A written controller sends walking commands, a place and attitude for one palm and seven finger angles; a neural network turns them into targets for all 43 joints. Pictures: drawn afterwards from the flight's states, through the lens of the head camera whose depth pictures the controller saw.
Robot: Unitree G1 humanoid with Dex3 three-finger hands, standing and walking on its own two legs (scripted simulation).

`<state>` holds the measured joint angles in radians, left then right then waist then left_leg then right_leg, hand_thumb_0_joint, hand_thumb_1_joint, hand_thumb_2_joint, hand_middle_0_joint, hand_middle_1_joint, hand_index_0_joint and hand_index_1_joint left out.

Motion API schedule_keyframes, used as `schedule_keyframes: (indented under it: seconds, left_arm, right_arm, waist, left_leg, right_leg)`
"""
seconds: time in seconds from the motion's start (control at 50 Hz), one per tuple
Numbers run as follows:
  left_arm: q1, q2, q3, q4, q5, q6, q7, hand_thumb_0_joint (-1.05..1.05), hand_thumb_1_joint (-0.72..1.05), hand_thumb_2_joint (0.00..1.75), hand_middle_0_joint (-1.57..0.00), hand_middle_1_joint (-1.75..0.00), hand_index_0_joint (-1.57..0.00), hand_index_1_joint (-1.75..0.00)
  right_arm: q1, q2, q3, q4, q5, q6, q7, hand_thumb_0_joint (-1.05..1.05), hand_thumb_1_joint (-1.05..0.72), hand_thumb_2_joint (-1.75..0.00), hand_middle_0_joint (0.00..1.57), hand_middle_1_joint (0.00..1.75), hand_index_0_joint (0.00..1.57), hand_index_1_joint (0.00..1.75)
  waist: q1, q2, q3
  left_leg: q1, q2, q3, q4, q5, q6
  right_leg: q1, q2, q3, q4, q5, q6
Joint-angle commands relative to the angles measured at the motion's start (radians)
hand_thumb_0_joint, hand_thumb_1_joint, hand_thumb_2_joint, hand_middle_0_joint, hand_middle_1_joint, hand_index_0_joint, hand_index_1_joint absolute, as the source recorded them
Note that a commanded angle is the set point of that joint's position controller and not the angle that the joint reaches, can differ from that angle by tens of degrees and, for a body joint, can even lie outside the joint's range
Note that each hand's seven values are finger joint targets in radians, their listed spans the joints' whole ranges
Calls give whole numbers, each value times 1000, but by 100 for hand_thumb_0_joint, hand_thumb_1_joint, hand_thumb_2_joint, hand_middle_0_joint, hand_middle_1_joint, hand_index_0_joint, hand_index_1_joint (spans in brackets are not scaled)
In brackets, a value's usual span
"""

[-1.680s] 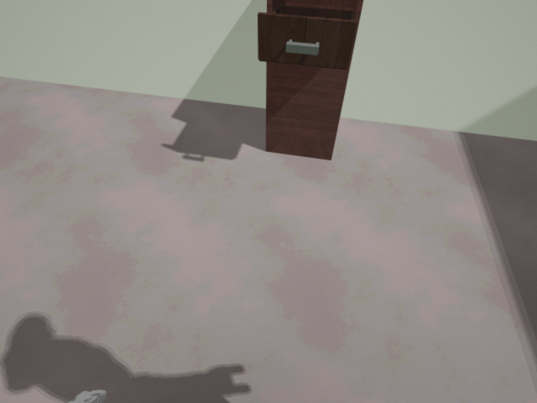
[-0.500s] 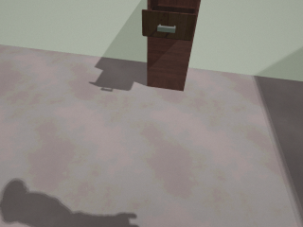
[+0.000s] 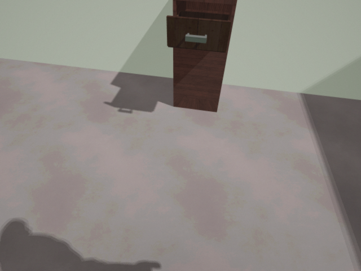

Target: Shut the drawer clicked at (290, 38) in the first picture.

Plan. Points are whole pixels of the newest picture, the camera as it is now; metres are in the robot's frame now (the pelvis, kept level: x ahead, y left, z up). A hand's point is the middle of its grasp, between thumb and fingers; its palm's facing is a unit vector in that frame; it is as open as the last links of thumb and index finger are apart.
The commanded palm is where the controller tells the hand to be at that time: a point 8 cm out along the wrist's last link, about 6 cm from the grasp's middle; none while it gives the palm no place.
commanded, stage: walk to a spot facing it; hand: left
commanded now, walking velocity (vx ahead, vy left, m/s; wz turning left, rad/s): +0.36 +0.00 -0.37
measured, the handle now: (196, 37) +1.25 +0.00 -0.01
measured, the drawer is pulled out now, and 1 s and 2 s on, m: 0.29 0.29 0.29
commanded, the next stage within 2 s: turn to face it in 1.52 s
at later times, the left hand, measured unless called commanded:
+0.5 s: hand out of the picture +0.07 +0.21 -0.20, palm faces -0.08 -0.99 -0.12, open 7.4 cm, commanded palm none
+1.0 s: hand (167, 155) +0.55 +0.09 -0.18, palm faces -0.39 -0.90 -0.19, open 7.4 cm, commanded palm none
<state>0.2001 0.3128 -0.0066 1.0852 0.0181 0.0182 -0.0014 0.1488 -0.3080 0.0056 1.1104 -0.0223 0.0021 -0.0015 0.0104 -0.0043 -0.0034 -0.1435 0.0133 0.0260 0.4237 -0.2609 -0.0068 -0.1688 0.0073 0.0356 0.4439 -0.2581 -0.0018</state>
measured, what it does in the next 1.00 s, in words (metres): walks ahead, turning right: left foot, then right foot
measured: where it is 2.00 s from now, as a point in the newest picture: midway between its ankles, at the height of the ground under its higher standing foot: (203, 207)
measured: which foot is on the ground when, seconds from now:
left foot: down 0.00-0.20, up 0.22-0.40, down 0.42-0.94, up 0.96-1.00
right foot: down 0.00-0.44, up 0.46-0.92, down 0.94-1.00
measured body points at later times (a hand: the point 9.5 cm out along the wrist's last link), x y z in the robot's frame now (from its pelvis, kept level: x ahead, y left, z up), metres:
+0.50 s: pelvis +0.15 +0.04 -0.02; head +0.17 +0.06 +0.43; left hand +0.08 +0.27 -0.19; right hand +0.21 -0.21 -0.15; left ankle +0.19 +0.13 -0.74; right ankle +0.01 -0.09 -0.68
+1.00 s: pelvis +0.36 -0.03 -0.03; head +0.39 -0.04 +0.42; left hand +0.57 +0.14 -0.16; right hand +0.16 -0.18 -0.17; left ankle +0.25 +0.13 -0.66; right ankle +0.41 -0.13 -0.74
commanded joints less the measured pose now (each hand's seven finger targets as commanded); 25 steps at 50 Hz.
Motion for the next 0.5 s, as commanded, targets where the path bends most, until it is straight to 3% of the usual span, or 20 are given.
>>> schedule_keyframes:
  seconds: [0.0,0.06,0.1,0.12,0.14,0.16,0.18,0.2,0.22,0.24,0.26,0.3,0.32,0.36,0.38,0.4,0.42,0.44,0.46,0.48]
  left_arm:
    - [61,95,41,-64,7,-10,-14,0,90,90,-20,-30,-20,-30]
    - [112,57,52,-84,7,-28,-18,0,90,90,-20,-30,-20,-30]
    - [162,45,58,-83,6,-40,-16,0,90,90,-20,-30,-20,-30]
    - [193,40,64,-74,8,-47,-14,0,90,90,-20,-30,-20,-30]
    - [241,53,70,-61,9,-54,-8,0,90,90,-20,-30,-20,-30]
    - [308,89,81,-33,9,-62,1,0,90,90,-20,-30,-20,-30]
    - [393,108,90,-9,6,-72,10,0,90,90,-20,-30,-20,-30]
    - [452,99,89,4,7,-74,21,0,90,90,-20,-30,-20,-30]
    - [447,84,90,8,13,-73,31,0,90,90,-20,-30,-20,-30]
    - [405,68,88,0,20,-74,36,0,90,90,-20,-30,-20,-30]
    - [368,55,86,-10,23,-75,36,0,90,90,-20,-30,-20,-30]
    - [293,45,81,-22,19,-76,29,0,90,90,-20,-30,-20,-30]
    - [252,48,83,-30,15,-77,25,0,90,90,-20,-30,-20,-30]
    - [202,46,92,-32,4,-76,17,0,90,90,-20,-30,-20,-30]
    - [202,24,93,-33,-1,-76,12,0,90,90,-20,-30,-20,-30]
    - [220,-31,89,-45,-7,-74,3,0,90,90,-20,-30,-20,-30]
    - [210,-73,83,-82,-10,-78,-1,0,90,90,-20,-30,-20,-30]
    - [155,-61,84,-87,3,-76,7,0,90,90,-20,-30,-20,-30]
    - [109,-85,80,-90,8,-71,0,0,90,90,-20,-30,-20,-30]
    - [114,-95,81,-82,15,-63,-10,0,90,90,-20,-30,-20,-30]
  right_arm:
    - [54,-131,-41,-60,-1,-15,-3,0,-90,-90,20,30,20,30]
    - [103,-124,-55,-77,3,-31,-7,0,-90,-90,20,30,20,30]
    - [107,-113,-62,-89,7,-41,-8,0,-90,-90,20,30,20,30]
    - [104,-95,-63,-96,8,-47,-10,0,-90,-90,20,30,20,30]
    - [85,-64,-60,-110,9,-52,-10,0,-90,-90,20,30,20,30]
    - [51,-21,-52,-132,11,-59,-7,0,-90,-90,20,30,20,30]
    - [-37,-4,-46,-168,7,-65,-6,0,-90,-90,20,30,20,30]
    - [-106,-2,-46,-193,4,-72,-8,0,-90,-90,20,30,20,30]
    - [-126,12,-48,-205,7,-77,-7,0,-90,-90,20,30,20,30]
    - [-123,20,-51,-210,11,-79,-2,0,-90,-90,20,30,20,30]
    - [-113,31,-52,-208,13,-75,1,0,-90,-90,20,30,20,30]
    - [-68,59,-54,-197,17,-68,10,0,-90,-90,20,30,20,30]
    - [-21,66,-54,-186,18,-65,14,0,-90,-90,20,30,20,30]
    - [124,54,-61,-138,17,-71,9,0,-90,-90,20,30,20,30]
    - [257,14,-74,-91,15,-76,-4,0,-90,-90,20,30,20,30]
    - [403,-85,-103,-55,3,-81,-17,0,-90,-90,20,30,20,30]
    - [490,-154,-114,-47,-5,-79,-19,0,-90,-90,20,30,20,30]
    - [407,-106,-101,-57,-2,-74,-21,0,-90,-90,20,30,20,30]
    - [313,-48,-90,-84,-1,-75,-22,0,-90,-90,20,30,20,30]
    - [255,7,-73,-98,-3,-81,-22,0,-90,-90,20,30,20,30]
  waist:
    - [-5,23,132]
    - [-3,47,128]
    - [12,55,113]
    - [22,12,107]
    - [39,-74,97]
    - [53,-205,82]
    - [100,-264,106]
    - [130,-191,114]
    - [119,-128,108]
    - [93,-112,102]
    - [72,-110,92]
    - [22,-134,99]
    - [-10,-131,93]
    - [-81,-102,68]
    - [-128,-18,9]
    - [-173,196,-98]
    - [-178,334,-111]
    - [-149,199,-23]
    - [-113,114,108]
    - [-74,83,158]
  left_leg:
    - [-85,133,-118,-91,-357,57]
    - [-70,178,-153,-56,-310,91]
    - [-85,185,-136,17,-232,95]
    - [-118,162,-94,96,-169,82]
    - [-209,109,-11,226,-124,51]
    - [-370,35,92,403,-146,10]
    - [-543,23,89,548,-304,-9]
    - [-643,45,46,646,-347,-10]
    - [-679,74,7,657,-348,-9]
    - [-658,104,-34,597,-360,-4]
    - [-596,104,-27,534,-341,-3]
    - [-422,76,15,437,-233,-6]
    - [-310,64,37,359,-145,-7]
    - [-9,2,117,174,39,-11]
    - [190,26,86,119,30,3]
    - [371,235,-196,42,-101,61]
    - [340,476,-528,-176,-216,158]
    - [201,506,-558,-233,-337,180]
    - [61,476,-479,-247,-337,185]
    - [-23,425,-369,-253,-272,162]
  right_leg:
    - [-169,-46,111,-37,-299,-53]
    - [-194,-20,92,66,-223,-62]
    - [-171,-21,103,98,-165,-73]
    - [-127,-39,139,88,-104,-87]
    - [-34,-93,233,32,-31,-116]
    - [115,-207,413,-67,76,-178]
    - [231,-302,566,-128,294,-255]
    - [308,-338,601,-107,469,-310]
    - [337,-338,558,-71,505,-317]
    - [310,-328,503,-51,450,-292]
    - [244,-309,458,-65,379,-264]
    - [65,-262,384,-122,256,-226]
    - [-26,-228,320,-129,206,-194]
    - [-170,-129,201,-45,183,-129]
    - [-239,-78,153,136,253,-102]
    - [-381,11,60,427,64,-56]
    - [-485,72,-23,726,-299,-30]
    - [-511,-1,26,841,-268,-48]
    - [-553,-57,11,888,-189,-47]
    - [-537,-93,9,877,-118,-41]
